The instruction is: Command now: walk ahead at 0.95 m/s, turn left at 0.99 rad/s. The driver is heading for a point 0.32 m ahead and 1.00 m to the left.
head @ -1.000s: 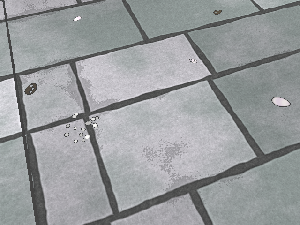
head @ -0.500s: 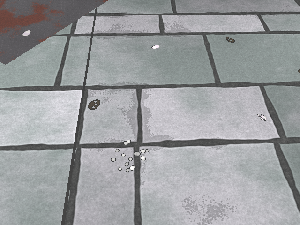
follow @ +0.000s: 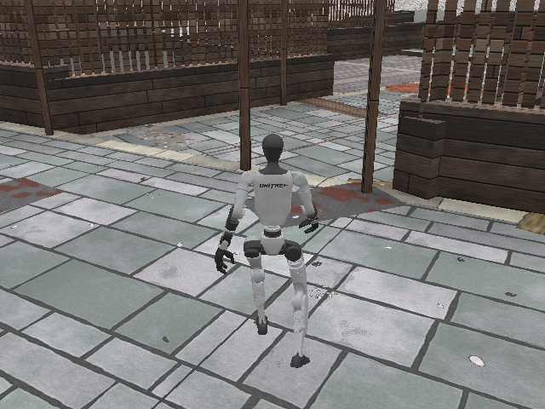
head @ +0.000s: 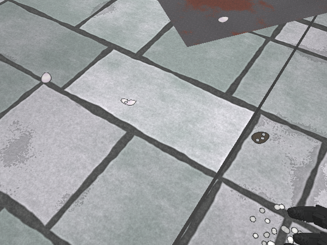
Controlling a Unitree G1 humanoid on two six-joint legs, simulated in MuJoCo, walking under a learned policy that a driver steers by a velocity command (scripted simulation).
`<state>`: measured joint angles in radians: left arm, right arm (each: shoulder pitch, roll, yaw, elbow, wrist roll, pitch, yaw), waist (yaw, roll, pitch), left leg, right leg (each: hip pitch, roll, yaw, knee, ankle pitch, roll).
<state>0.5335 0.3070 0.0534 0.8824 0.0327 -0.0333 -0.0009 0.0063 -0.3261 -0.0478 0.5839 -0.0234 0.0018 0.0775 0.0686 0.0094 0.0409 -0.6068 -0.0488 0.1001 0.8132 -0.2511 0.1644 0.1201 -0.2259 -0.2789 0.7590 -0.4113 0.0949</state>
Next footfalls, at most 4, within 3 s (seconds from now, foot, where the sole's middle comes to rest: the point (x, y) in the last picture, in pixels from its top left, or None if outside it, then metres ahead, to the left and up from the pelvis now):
0.38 right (181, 206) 0.58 0.01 -0.73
0.80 left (122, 228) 0.48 0.24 -0.73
1.24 right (147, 191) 0.64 0.15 -0.73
1.74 left None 0.39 0.18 -0.73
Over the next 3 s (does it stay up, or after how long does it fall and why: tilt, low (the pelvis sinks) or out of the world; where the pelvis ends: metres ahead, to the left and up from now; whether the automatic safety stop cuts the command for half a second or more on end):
stays up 0.22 0.89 0.04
